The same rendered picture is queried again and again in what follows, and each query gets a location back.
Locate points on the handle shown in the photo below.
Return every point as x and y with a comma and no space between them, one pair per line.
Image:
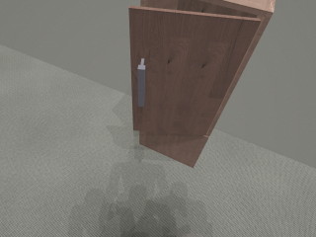
141,83

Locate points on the cupboard door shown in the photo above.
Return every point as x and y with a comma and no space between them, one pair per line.
190,59

